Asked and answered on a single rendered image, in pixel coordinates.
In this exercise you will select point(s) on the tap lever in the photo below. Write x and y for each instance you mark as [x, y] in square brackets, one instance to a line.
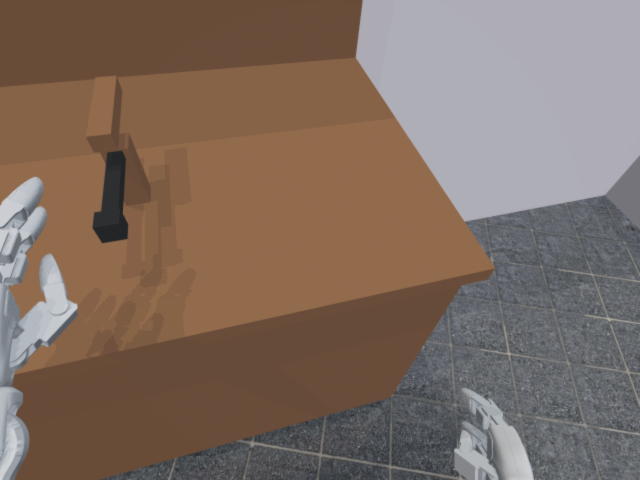
[110, 224]

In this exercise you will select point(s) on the left robot hand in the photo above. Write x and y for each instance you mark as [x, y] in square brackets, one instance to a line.
[20, 225]

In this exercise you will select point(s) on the counter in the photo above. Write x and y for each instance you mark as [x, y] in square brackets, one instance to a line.
[289, 251]

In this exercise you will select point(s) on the right robot hand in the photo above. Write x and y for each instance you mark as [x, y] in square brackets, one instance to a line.
[498, 456]

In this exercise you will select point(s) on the left robot forearm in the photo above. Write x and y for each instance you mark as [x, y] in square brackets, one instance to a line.
[14, 435]

